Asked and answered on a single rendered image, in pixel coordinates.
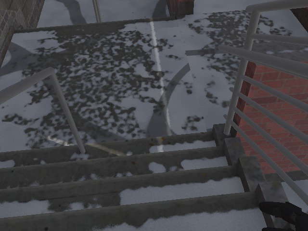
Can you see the robot right hand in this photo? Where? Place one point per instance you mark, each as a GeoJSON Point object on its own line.
{"type": "Point", "coordinates": [288, 212]}

